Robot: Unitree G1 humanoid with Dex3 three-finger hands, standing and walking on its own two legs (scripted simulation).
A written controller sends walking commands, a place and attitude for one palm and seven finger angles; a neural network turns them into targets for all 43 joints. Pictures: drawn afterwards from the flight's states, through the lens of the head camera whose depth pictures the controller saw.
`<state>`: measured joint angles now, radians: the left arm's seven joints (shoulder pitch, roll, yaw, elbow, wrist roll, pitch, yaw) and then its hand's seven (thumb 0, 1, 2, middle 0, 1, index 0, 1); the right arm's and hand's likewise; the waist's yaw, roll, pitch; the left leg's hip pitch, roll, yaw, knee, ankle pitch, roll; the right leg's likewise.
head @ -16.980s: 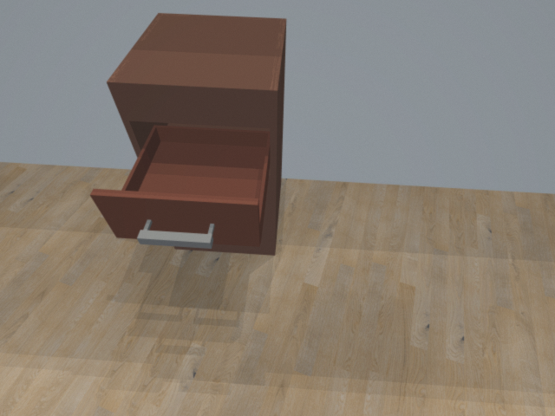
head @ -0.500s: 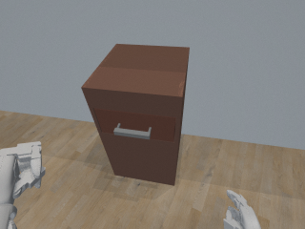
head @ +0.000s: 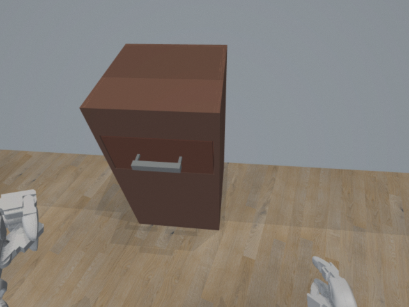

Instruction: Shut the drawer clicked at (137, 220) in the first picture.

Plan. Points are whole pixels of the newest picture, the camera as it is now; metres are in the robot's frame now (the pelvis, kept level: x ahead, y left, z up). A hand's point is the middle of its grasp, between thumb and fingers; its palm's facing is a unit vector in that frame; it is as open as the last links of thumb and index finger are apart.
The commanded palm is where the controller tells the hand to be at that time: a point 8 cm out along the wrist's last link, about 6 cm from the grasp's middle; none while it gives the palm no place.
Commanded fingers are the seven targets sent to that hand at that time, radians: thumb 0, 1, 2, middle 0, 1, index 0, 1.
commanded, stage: step back with the hand held close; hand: left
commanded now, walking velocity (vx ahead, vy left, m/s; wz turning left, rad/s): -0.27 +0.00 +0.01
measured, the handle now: (157, 162) +0.62 +0.21 -0.19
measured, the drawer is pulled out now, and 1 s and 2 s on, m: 0.00 0.00 0.00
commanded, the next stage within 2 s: stop stepping back and stand still in 1.52 s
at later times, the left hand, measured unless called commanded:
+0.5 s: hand out of the picture +0.14 +0.27 +0.14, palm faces +0.37 -0.81 -0.46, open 3.3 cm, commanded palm +0.08 +0.31 +0.18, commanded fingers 0.00 0.90 0.90 -1.40 -1.60 -1.40 -1.60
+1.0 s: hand out of the picture +0.12 +0.25 +0.16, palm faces +0.33 -0.78 -0.54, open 3.3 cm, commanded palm +0.04 +0.30 +0.18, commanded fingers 0.00 0.90 0.90 -1.40 -1.60 -1.40 -1.60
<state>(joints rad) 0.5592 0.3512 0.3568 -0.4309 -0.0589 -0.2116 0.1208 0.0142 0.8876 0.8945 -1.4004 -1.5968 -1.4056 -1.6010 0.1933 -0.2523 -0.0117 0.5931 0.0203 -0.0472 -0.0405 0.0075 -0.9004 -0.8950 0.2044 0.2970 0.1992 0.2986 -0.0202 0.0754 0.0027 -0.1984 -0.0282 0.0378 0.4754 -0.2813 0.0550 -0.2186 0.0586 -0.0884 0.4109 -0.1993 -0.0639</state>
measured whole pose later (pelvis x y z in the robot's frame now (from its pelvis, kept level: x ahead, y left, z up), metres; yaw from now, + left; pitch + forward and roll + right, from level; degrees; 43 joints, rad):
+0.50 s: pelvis -0.05 +0.03 -0.01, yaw +0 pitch +1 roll -1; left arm 0.61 0.36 0.34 -0.51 -0.02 -0.22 0.14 0.02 0.89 0.89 -1.40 -1.60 -1.41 -1.60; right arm 0.19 -0.22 0.00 0.55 0.01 -0.05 -0.05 0.01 -0.90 -0.89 0.21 0.30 0.20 0.30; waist 0.01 0.03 0.00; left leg -0.34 -0.06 0.06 0.55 -0.24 0.10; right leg -0.36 0.02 -0.08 0.49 -0.16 -0.02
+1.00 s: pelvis -0.08 +0.02 -0.02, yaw +1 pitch +1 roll +0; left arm 0.58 0.43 0.43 -0.63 0.01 -0.28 0.11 0.02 0.88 0.89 -1.40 -1.60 -1.41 -1.60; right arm 0.16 -0.22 -0.02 0.54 -0.01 -0.06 -0.06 0.01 -0.90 -0.89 0.21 0.30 0.20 0.30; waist -0.01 -0.03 0.07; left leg -0.44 -0.07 0.06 0.67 -0.24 0.10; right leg -0.46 0.08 0.06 0.67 -0.22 -0.02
